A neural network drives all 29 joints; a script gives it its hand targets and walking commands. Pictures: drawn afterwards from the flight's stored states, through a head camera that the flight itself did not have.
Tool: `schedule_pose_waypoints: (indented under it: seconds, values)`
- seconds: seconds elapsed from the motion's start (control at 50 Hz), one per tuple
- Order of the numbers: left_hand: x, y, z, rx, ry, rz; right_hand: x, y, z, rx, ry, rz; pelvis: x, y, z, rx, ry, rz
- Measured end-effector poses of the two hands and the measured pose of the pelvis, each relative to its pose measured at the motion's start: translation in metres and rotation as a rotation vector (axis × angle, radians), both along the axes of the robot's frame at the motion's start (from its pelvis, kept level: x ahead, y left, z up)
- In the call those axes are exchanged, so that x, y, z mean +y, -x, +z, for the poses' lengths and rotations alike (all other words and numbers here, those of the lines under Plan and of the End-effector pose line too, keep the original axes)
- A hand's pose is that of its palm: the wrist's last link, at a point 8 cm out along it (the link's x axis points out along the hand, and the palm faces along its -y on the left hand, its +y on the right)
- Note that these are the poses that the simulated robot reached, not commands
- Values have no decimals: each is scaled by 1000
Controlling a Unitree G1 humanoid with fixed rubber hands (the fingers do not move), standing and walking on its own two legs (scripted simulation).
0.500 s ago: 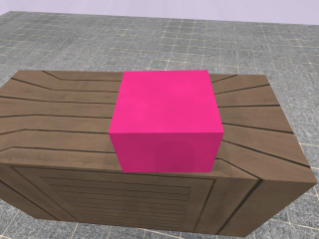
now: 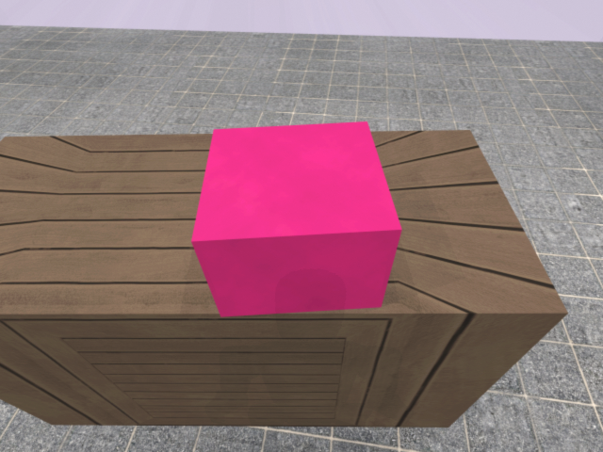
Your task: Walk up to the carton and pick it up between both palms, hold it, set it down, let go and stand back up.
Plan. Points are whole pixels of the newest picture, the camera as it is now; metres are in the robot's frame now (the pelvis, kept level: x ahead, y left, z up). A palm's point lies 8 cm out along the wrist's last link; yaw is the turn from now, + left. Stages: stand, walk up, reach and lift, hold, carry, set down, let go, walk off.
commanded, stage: walk up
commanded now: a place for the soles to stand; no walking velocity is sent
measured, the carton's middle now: (295, 216) +0.47 +0.05 +0.03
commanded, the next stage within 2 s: reach and lift in 0.94 s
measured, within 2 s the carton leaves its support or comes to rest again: neither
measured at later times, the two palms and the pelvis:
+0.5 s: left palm out of the picture +0.06 +0.25 -0.12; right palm out of the picture +0.00 -0.27 -0.13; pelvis +0.01 -0.01 +0.00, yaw -4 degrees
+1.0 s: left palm out of the picture +0.07 +0.25 -0.13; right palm out of the picture -0.01 -0.27 -0.13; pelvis +0.01 -0.01 +0.00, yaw -6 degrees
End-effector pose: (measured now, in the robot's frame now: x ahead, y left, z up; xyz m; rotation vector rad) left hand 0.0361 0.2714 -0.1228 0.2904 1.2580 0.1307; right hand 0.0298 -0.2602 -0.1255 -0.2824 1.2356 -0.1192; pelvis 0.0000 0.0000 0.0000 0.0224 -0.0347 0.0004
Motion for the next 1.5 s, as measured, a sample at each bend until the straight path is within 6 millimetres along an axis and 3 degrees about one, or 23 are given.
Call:
schedule_pose_waypoints:
  seconds: [0.14,0.34,0.6,0.84,1.0,1.06,1.14,1.2,1.26,1.34,1.4,1.5]
  values:
    - [-14,-12,3,-51,14,-13,-16,10,-3,25,4,-18,-8,-1,-1,-11,6,-11]
    - [-10,8,4,80,-11,-26,-2,15,0,25,-26,-39,-5,-1,5,27,7,-52]
    - [-26,-43,1,-45,18,-84,-11,33,-6,64,-15,-100,-9,-11,0,0,6,-75]
    - [-13,-17,-1,60,-12,-68,0,29,-4,59,-25,-109,-3,-9,3,18,1,-94]
    - [-19,-36,-6,16,6,-88,-8,38,-6,55,-4,-139,-6,-11,-2,-1,-1,-99]
    - [-17,-70,-9,28,0,-7,-17,11,-17,30,-13,-61,-8,5,-13,22,0,2]
    - [-18,-132,2,-42,-10,-40,-25,-66,-17,-141,-18,-7,-6,30,-25,32,13,19]
    - [-16,-151,15,-86,-16,-70,-24,-111,-2,-309,-9,-57,-2,39,-29,53,20,19]
    - [-10,-133,25,-89,-14,-49,-12,-120,10,-359,-31,-75,4,43,-26,40,28,24]
    - [-2,-78,35,-93,-2,-7,2,-93,23,-341,-45,-65,10,42,-15,-9,42,34]
    - [-1,-47,33,-128,9,11,3,-74,31,-341,-15,-36,14,44,-12,-41,58,45]
    - [-10,-38,30,-236,18,17,6,-69,31,-374,-9,39,13,51,-16,-76,106,78]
